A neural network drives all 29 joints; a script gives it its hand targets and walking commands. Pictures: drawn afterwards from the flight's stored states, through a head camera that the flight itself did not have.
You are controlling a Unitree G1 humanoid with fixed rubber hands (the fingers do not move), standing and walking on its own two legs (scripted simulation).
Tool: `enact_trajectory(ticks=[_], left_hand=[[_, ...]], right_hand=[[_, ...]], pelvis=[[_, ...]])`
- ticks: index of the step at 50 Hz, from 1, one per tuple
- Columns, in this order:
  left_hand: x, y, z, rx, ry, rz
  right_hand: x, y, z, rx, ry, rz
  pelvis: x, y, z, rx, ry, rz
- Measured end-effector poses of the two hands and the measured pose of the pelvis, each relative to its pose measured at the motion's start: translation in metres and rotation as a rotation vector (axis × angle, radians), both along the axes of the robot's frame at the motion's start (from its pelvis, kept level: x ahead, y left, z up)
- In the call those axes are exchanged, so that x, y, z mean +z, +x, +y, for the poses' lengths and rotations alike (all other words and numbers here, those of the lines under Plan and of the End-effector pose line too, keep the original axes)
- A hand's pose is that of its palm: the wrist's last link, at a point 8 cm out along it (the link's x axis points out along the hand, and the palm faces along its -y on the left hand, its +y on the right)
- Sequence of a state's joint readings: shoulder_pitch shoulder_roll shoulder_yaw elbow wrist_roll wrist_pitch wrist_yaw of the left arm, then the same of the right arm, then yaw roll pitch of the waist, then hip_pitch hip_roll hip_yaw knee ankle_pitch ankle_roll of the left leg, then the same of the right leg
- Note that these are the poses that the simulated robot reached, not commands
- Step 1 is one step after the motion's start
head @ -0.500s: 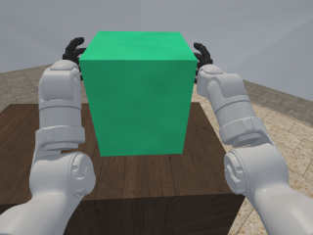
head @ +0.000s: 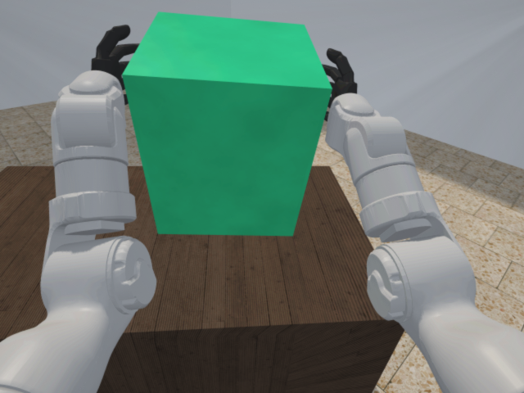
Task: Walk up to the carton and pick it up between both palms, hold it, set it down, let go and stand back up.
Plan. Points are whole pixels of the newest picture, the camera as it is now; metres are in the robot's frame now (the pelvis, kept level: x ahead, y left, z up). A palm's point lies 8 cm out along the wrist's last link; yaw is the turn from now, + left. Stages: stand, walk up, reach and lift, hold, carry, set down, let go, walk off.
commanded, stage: set down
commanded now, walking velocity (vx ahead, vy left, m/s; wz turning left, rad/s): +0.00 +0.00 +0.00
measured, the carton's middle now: (229, 131) +0.40 +0.01 +0.28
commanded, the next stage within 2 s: none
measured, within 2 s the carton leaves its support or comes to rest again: neither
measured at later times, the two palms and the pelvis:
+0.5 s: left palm (125, 135) +0.42 +0.17 +0.27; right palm (321, 159) +0.39 -0.13 +0.24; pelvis +0.01 +0.03 +0.00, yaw +1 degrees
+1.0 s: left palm (133, 138) +0.43 +0.16 +0.26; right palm (321, 167) +0.39 -0.13 +0.23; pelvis +0.01 +0.03 +0.00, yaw +0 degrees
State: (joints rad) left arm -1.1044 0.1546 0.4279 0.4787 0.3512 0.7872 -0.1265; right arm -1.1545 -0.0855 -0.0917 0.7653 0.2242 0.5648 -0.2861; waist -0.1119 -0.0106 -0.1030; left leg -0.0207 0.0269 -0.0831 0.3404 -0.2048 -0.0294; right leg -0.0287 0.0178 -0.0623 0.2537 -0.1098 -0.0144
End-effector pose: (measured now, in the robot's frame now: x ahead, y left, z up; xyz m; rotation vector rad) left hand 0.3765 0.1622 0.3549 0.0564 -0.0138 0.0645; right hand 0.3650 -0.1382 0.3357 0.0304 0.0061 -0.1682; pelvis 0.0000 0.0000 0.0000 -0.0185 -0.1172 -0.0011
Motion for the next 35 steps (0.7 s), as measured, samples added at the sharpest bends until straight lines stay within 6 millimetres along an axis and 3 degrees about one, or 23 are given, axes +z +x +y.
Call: enact_trajectory(ticks=[4, 9, 17, 25, 35], left_hand=[[0.011, 0.006, 0.006, -0.014, 0.008, -0.042], [0.008, 0.016, 0.013, -0.037, 0.020, -0.050], [-0.037, 0.034, 0.017, -0.045, 0.038, -0.021], [-0.083, 0.040, 0.006, -0.069, 0.028, 0.001], [-0.087, 0.041, -0.006, -0.090, 0.040, 0.019]], right_hand=[[0.004, 0.004, 0.006, -0.010, 0.010, -0.049], [-0.009, 0.014, 0.013, -0.012, 0.013, -0.066], [-0.055, 0.026, 0.018, -0.032, 0.009, -0.053], [-0.094, 0.020, 0.008, -0.074, 0.014, -0.054], [-0.105, 0.013, -0.002, -0.101, 0.008, -0.050]], pelvis=[[0.000, 0.003, 0.003, 0.005, 0.001, -0.025], [0.000, 0.008, 0.008, 0.010, 0.000, -0.051], [0.000, 0.014, 0.017, 0.018, -0.009, -0.072], [-0.001, 0.013, 0.026, 0.012, -0.015, -0.077], [-0.001, 0.006, 0.030, -0.011, -0.009, -0.067]])
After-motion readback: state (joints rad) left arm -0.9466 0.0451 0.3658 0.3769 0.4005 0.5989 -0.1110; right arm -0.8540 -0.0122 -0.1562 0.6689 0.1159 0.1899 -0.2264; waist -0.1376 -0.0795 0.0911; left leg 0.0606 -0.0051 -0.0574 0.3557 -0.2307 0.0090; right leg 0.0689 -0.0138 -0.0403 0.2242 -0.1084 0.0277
